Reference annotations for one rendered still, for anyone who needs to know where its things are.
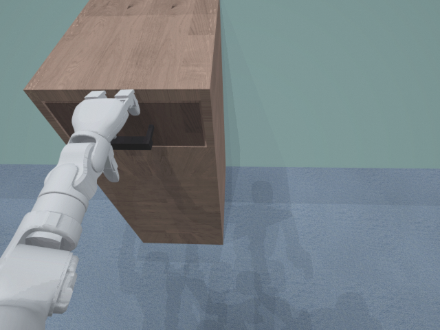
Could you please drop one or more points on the cabinet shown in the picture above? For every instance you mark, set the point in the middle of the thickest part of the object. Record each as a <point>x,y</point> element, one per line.
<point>165,50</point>

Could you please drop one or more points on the robot left upper arm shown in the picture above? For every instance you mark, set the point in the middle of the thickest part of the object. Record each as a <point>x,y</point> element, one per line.
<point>35,283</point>

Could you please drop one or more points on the left robot forearm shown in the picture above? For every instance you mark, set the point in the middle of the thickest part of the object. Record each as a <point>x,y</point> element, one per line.
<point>55,220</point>

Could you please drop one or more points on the drawer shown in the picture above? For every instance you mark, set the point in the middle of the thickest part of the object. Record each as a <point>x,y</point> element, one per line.
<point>176,123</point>

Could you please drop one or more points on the left robot hand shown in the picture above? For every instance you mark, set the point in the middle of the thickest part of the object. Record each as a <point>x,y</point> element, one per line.
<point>106,117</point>

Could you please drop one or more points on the handle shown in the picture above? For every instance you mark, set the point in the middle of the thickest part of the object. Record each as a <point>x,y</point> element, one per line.
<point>134,142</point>

